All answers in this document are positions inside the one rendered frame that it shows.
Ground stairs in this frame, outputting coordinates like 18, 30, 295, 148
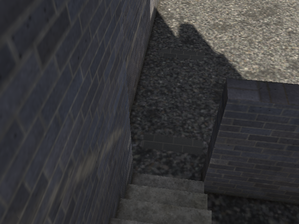
108, 173, 212, 224

